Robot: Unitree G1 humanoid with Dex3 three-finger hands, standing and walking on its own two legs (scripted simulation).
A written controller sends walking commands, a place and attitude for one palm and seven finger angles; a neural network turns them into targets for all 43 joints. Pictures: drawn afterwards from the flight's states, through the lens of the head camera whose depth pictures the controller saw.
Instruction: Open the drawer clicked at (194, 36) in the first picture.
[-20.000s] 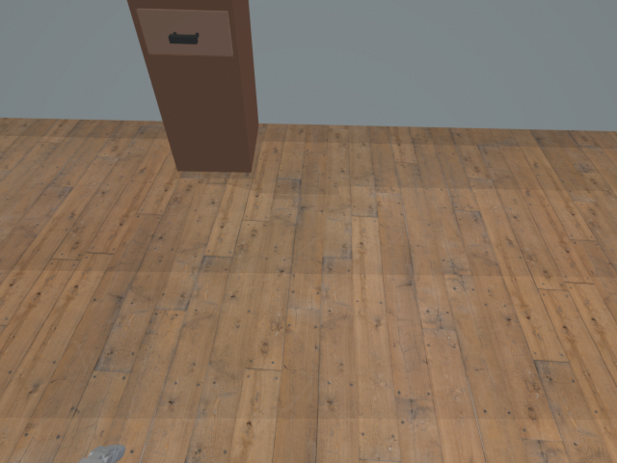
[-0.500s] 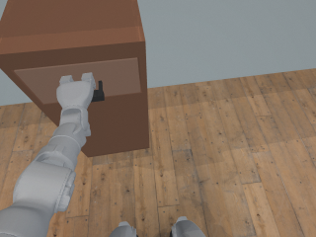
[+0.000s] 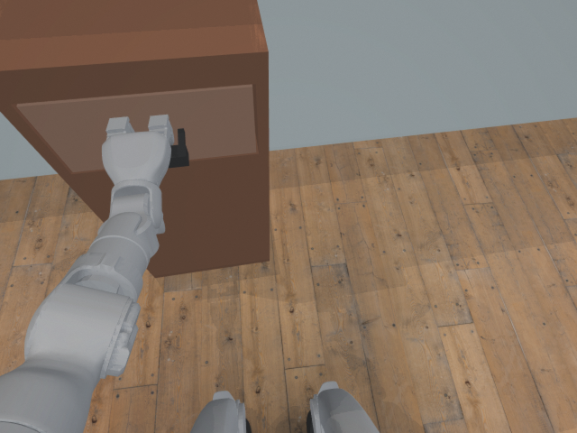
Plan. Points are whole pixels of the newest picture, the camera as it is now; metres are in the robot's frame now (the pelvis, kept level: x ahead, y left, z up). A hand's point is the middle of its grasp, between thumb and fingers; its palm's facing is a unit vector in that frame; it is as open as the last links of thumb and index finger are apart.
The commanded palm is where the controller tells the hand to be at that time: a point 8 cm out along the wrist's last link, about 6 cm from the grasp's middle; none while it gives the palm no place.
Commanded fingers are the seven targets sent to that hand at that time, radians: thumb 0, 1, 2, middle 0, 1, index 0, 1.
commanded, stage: lower the fingers behind the handle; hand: left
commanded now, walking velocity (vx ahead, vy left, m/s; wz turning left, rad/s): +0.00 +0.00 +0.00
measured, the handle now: (155, 147) +0.56 +0.18 -0.01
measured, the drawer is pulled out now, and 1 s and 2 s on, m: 0.00 0.00 0.00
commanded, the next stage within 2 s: lift the fingers back up to retry in 0.46 s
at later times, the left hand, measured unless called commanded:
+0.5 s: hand (150, 174) +0.50 +0.18 -0.01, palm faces -0.01 +0.02 -1.00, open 13.9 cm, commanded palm +0.48 +0.18 +0.01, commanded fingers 0.00 -0.50 0.30 -0.30 -1.20 -0.30 -1.20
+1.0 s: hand (143, 162) +0.50 +0.18 +0.02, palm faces -0.03 -0.04 -1.00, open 13.9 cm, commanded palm +0.48 +0.17 +0.08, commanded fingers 0.00 -0.50 0.30 -0.30 -1.20 -0.30 -1.20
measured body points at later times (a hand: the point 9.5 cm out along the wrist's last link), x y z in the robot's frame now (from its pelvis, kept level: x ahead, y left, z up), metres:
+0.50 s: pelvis -0.03 +0.00 -0.02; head +0.11 +0.00 +0.41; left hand +0.50 +0.17 +0.05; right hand -0.03 -0.26 -0.14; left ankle +0.01 +0.10 -0.66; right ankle +0.01 -0.12 -0.66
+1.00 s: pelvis +0.00 +0.00 +0.02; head +0.12 +0.00 +0.45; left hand +0.50 +0.18 +0.08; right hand -0.01 -0.26 -0.11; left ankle +0.01 +0.10 -0.66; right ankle +0.01 -0.12 -0.66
